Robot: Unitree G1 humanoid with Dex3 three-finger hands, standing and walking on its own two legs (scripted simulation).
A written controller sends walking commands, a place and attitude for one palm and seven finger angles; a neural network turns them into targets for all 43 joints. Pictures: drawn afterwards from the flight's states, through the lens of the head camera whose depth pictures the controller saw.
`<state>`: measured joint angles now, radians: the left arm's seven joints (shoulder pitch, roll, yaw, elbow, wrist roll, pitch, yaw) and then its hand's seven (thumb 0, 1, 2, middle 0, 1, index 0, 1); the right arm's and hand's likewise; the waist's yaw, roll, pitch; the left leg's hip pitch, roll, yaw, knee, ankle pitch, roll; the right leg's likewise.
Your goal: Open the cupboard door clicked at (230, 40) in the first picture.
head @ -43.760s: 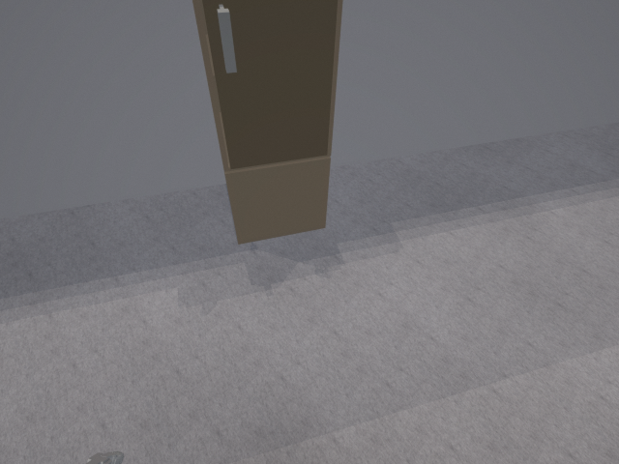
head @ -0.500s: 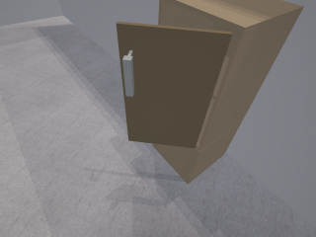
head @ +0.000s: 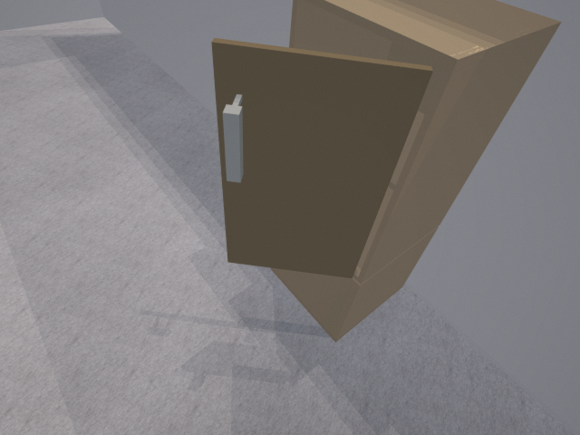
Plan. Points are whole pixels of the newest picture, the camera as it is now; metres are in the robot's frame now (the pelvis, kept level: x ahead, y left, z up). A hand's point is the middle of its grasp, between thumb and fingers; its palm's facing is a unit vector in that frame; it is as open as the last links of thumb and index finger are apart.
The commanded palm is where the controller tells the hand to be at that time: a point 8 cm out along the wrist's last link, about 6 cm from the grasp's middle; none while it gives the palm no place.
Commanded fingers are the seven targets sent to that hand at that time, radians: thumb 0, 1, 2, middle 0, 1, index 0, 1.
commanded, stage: come to a stop and stand still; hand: left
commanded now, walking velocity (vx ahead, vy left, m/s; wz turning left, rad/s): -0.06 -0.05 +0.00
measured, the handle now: (236, 138) +0.58 +0.15 +0.10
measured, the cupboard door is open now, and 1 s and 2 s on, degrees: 45 45 45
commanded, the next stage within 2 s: look again from close up in 0.88 s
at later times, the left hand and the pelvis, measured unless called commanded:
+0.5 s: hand out of the picture +0.13 +0.16 -0.17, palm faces -0.04 -0.97 -0.22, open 7.3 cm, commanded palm none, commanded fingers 0.00 0.90 0.90 -0.20 -0.30 -0.20 -0.30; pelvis +0.03 -0.02 +0.00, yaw -3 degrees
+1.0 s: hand out of the picture +0.03 +0.14 -0.17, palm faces +0.00 -0.98 -0.19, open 7.3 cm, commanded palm none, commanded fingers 0.00 0.90 0.90 -0.20 -0.30 -0.20 -0.30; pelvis +0.02 -0.04 +0.01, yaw -2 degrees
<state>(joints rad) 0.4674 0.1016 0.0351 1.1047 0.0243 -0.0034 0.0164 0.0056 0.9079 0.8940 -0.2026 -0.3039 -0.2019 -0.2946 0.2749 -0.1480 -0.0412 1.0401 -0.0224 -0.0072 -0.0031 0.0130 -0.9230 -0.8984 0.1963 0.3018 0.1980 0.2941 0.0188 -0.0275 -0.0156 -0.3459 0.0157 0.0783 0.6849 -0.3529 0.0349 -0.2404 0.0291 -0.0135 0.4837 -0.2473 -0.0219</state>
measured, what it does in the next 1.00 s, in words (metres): steps on the spot: right foot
